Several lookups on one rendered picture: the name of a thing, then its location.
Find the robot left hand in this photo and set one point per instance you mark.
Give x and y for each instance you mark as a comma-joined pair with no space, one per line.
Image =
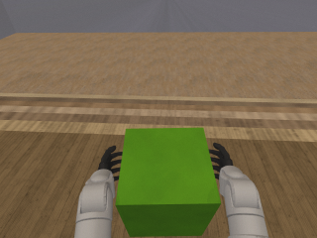
107,164

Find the carton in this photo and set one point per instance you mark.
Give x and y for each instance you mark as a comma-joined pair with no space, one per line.
167,185

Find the robot right hand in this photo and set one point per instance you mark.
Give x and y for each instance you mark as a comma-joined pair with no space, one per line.
224,158

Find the robot right forearm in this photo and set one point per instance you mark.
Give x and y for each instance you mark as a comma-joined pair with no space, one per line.
243,204

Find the robot left forearm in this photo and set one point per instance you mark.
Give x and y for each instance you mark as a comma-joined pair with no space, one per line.
95,206

